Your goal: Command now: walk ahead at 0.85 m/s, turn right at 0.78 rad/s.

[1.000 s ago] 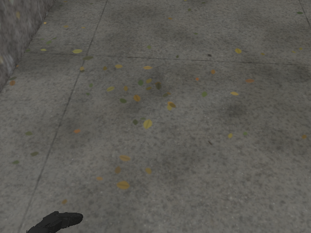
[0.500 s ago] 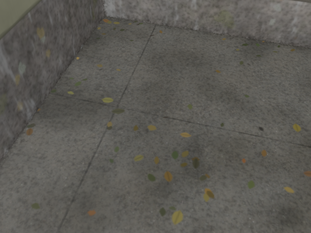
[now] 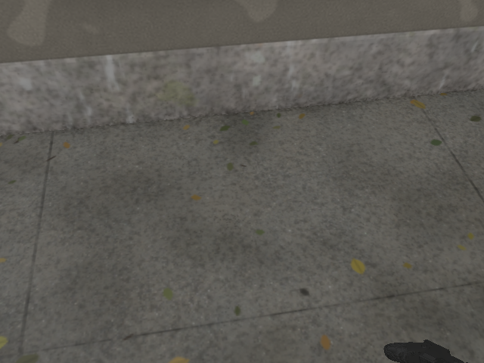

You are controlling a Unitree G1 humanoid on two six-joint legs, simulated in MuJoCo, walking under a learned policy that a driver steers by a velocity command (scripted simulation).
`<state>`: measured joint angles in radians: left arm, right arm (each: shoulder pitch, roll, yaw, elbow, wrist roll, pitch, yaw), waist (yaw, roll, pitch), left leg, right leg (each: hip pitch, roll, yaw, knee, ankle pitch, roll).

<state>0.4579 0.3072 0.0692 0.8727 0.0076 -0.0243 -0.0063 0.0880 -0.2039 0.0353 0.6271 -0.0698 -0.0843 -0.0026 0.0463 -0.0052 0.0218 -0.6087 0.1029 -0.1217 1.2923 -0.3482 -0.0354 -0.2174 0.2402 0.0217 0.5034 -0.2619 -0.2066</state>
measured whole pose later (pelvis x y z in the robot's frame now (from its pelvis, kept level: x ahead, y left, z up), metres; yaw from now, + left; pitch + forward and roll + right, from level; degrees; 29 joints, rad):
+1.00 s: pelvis +0.33 +0.06 +0.02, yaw -10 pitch -1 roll +0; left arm 0.30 0.20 0.00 0.98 0.01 -0.01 0.03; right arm 0.29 -0.21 -0.01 0.96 -0.01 0.00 -0.02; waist -0.01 0.01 0.00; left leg -0.28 -0.03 0.02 0.40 -0.11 0.04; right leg -0.18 0.04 0.03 0.44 -0.24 -0.03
